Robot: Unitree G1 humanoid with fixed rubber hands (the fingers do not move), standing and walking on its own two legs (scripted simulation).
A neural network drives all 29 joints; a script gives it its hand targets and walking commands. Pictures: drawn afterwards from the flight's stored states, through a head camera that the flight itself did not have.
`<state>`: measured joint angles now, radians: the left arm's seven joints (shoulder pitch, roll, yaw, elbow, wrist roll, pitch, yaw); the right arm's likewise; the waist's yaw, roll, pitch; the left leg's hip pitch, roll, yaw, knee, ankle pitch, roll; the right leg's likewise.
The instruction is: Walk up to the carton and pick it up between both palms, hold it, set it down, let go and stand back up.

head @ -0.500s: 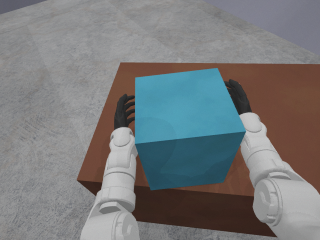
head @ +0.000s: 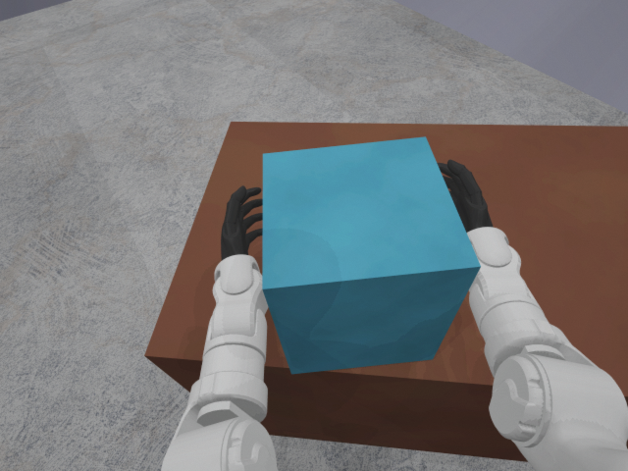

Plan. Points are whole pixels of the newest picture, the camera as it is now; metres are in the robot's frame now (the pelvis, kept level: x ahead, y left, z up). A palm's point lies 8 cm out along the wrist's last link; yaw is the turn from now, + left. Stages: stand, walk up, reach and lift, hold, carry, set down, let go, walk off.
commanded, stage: set down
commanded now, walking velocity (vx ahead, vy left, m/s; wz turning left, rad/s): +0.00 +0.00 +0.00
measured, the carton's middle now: (353, 264) +0.40 +0.03 +0.02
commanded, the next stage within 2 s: none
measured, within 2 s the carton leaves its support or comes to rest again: neither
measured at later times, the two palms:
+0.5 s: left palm (239, 251) +0.37 +0.18 +0.06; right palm (471, 224) +0.44 -0.11 +0.07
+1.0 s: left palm (238, 254) +0.38 +0.19 +0.04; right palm (463, 222) +0.46 -0.11 +0.05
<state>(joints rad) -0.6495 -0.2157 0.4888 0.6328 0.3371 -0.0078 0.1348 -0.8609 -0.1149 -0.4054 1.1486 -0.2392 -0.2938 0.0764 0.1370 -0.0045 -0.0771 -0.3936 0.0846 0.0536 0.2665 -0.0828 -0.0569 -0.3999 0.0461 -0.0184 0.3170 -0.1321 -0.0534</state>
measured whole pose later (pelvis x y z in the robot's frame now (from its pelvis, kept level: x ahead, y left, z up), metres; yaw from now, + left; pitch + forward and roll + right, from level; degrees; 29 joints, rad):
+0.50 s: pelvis +0.00 +0.00 +0.00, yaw +0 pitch +12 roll +0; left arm -0.63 -0.23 0.50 0.61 0.37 -0.05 0.13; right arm -0.83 -0.09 -0.44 1.11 -0.27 -0.31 0.11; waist 0.12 -0.02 -0.06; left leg -0.39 0.08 0.07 0.27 -0.09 -0.05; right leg -0.39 0.04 -0.02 0.32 -0.14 -0.05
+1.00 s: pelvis +0.00 +0.00 +0.00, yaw -1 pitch +16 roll +0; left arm -0.66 -0.11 0.27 0.74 0.14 -0.04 0.25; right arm -0.90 -0.23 -0.06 1.22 0.11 -0.23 0.04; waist 0.17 -0.01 -0.10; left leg -0.50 0.11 0.08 0.37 -0.13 -0.06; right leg -0.49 0.05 -0.02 0.35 -0.14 -0.05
